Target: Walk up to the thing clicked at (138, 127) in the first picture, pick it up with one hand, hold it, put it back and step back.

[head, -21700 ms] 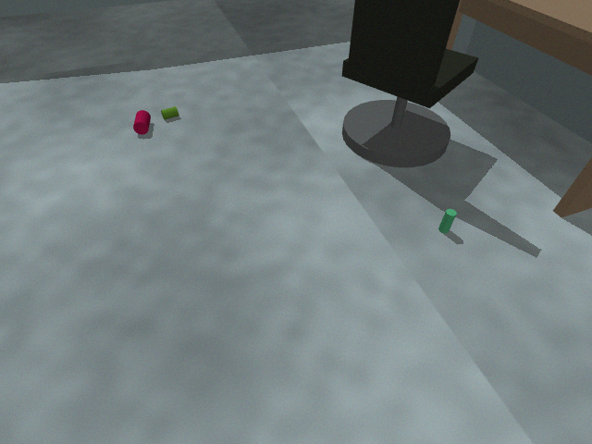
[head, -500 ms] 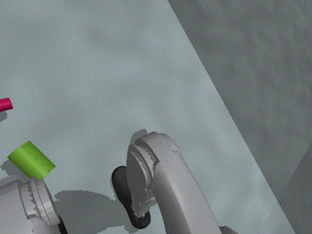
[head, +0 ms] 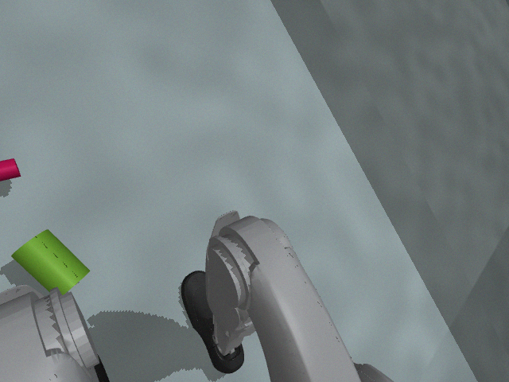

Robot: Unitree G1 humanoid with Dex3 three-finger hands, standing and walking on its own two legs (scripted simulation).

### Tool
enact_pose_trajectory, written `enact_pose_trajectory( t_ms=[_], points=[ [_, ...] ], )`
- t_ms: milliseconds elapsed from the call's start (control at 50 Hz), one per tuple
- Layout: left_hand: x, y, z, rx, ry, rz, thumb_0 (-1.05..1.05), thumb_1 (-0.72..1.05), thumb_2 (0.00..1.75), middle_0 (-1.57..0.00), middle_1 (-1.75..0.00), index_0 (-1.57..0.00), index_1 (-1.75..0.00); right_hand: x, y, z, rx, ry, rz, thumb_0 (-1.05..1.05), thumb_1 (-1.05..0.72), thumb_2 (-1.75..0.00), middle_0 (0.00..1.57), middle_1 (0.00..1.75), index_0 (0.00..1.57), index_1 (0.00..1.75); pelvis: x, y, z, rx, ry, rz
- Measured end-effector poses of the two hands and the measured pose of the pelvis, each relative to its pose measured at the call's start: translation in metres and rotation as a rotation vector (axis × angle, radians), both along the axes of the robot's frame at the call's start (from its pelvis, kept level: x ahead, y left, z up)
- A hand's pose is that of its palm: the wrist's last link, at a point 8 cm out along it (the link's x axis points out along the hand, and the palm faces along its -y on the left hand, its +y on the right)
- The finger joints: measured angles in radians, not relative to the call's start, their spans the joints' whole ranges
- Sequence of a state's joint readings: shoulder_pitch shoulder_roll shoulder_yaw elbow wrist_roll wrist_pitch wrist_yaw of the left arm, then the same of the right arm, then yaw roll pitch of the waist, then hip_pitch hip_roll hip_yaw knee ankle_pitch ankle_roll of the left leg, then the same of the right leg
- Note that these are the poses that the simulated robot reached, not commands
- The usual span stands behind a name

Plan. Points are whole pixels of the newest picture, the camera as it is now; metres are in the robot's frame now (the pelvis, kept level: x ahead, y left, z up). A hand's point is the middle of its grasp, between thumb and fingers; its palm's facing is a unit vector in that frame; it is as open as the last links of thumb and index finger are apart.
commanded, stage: close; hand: left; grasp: from above
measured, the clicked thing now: out of the picture +0.47 +0.27 -0.27
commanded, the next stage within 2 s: settle in 0.38 s
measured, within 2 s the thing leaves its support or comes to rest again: leaves its support in 0.80 s
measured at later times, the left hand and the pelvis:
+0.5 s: hand out of the picture +0.45 +0.29 -0.24, palm faces -0.43 -0.12 -0.89, open 11.2 cm; pelvis +0.00 +0.00 +0.00, yaw +0 degrees
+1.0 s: hand out of the picture +0.46 +0.30 -0.19, palm faces -0.39 -0.09 -0.92, open 11.0 cm; pelvis +0.00 +0.00 +0.01, yaw +2 degrees
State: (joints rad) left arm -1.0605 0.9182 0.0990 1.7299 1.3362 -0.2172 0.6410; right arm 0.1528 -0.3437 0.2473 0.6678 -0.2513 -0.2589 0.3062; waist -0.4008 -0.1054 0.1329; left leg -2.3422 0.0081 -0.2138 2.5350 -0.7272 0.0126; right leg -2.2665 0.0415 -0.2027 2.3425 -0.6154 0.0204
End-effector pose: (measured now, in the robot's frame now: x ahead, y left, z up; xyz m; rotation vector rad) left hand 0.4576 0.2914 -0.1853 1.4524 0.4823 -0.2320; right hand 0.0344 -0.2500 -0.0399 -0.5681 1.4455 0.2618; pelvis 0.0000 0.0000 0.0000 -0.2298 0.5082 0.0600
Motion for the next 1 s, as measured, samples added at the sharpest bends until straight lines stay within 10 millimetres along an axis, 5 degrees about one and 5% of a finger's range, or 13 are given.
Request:
enact_pose_trajectory(
  t_ms=[740, 1000],
  points=[
    [0.001, 0.004, 0.004, -0.002, 0.004, 0.018, -0.01, -0.12, 0.56, -0.62, -0.56, -0.61, -0.56, -0.004, -0.003, 0.005, -0.028, 0.01, -0.021, 0.0, -0.92, -0.9, 0.2, 0.3, 0.2, 0.3, 0.0, -0.001, 0.004, 0.0, 0.017, 0.002],
    [0.0, 0.013, 0.052, 0.038, -0.053, 0.013, -0.01, -0.11, 0.49, -0.68, -0.47, -0.66, -0.48, 0.011, -0.017, -0.004, -0.02, -0.022, -0.097, 0.0, -0.92, -0.9, 0.2, 0.3, 0.2, 0.3, 0.005, -0.003, 0.01, 0.026, 0.066, 0.021]
  ],
)
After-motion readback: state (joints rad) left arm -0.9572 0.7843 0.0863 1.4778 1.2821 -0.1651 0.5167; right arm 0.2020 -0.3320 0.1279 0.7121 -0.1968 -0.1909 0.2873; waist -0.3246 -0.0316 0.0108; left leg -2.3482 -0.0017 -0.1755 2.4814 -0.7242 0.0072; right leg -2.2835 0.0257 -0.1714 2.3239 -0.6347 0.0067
